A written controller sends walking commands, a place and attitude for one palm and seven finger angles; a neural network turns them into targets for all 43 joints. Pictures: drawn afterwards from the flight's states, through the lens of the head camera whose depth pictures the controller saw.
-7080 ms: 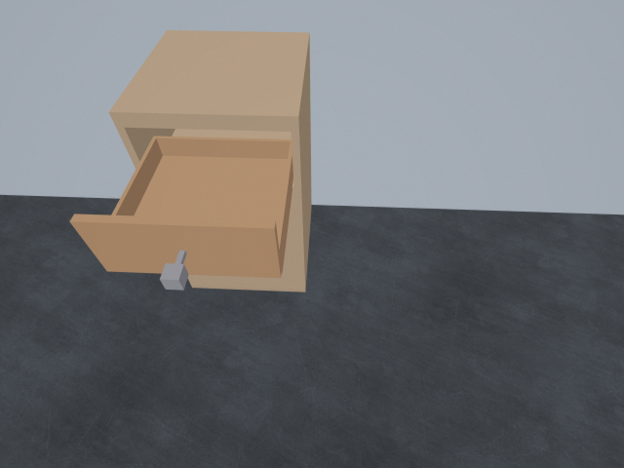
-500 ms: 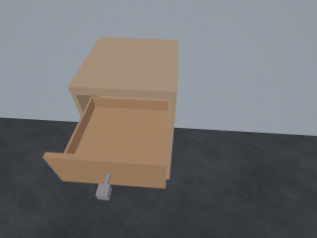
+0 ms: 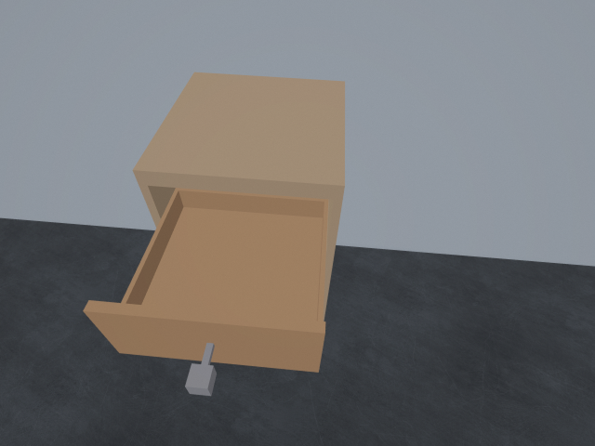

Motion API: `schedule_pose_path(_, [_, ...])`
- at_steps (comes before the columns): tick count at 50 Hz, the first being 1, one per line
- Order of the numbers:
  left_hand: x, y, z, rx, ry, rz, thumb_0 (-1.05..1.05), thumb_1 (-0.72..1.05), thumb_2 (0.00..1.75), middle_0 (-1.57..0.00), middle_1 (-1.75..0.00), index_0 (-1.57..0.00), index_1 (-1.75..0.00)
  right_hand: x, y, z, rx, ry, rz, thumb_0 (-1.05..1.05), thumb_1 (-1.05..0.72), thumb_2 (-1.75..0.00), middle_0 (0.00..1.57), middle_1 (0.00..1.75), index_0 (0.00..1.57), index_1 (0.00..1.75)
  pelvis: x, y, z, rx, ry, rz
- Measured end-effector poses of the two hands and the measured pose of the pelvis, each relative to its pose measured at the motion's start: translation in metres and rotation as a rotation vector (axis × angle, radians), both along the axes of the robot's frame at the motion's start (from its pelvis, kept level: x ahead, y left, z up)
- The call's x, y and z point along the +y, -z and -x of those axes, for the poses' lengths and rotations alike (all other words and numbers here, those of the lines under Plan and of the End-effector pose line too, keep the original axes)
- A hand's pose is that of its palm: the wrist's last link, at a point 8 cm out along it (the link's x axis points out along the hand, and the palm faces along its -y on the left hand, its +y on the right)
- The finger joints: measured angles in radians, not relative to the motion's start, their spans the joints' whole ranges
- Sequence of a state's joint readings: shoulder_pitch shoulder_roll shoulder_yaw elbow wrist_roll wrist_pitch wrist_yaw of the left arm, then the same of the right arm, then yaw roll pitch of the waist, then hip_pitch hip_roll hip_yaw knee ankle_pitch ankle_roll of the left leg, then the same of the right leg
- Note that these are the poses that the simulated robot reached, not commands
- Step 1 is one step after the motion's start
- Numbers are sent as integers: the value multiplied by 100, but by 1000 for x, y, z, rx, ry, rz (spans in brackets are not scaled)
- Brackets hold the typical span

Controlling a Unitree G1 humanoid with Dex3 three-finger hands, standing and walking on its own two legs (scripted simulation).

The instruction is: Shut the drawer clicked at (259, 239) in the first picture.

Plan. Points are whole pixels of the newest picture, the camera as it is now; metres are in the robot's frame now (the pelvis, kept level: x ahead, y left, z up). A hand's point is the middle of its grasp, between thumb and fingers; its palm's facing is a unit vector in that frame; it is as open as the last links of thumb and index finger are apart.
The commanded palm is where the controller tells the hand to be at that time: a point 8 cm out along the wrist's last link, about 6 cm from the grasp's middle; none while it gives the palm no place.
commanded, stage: come to a stop and stand still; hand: left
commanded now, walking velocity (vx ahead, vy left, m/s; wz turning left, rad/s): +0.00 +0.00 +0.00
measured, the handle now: (204, 367) +0.27 +0.17 -0.14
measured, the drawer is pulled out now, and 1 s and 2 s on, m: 0.30 0.30 0.30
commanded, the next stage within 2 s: look again from close up in 0.18 s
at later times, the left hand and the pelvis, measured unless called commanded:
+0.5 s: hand out of the picture +0.00 +0.16 -0.17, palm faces +0.01 -0.98 -0.18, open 7.4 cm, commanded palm none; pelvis +0.01 +0.00 +0.00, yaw +0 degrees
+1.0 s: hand out of the picture +0.10 +0.19 -0.10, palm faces +0.20 -0.95 -0.23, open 7.1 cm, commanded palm +0.09 +0.20 -0.07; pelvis +0.00 -0.01 -0.01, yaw +2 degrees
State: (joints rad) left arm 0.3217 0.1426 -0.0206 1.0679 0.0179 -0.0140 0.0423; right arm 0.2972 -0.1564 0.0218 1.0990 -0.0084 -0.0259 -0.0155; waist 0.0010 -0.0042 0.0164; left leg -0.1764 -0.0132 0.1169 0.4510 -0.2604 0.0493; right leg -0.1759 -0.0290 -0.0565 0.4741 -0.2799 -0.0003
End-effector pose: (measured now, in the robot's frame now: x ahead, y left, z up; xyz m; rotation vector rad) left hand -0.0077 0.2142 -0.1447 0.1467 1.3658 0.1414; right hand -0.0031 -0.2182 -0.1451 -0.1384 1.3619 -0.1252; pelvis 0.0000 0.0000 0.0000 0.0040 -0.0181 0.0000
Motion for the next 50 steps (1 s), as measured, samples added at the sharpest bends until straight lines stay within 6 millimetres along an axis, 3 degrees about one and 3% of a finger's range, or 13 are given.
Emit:
schedule_pose_path(11, [-2,1,-5,15,-7,9,1,92,90,-20,-30,-20,-30,-1,-3,-10,8,-4,10,1,-91,-90,20,29,19,30,0,-2,-9,-7,-1,-1])
schedule_pose_path(44, [-14,0,-1,44,-3,15,1,91,90,-20,-30,-20,-30,4,-1,5,67,18,-19,0,-91,-90,20,29,19,30,-7,-3,-11,7,0,2])
schedule_pose_path(46, [-1,-14,-16,-54,-72,-24,4,95,90,-20,-31,-20,-30,-4,-5,-2,-10,13,12,1,-92,-89,20,30,20,30,-7,-1,-10,9,-3,1])
schedule_pose_path(50, [17,-74,-86,-518,-75,-101,6,98,90,-22,-33,-22,-33,-27,-14,-41,-298,-13,60,2,-92,-89,20,30,20,30,-7,5,-4,32,-36,-9])
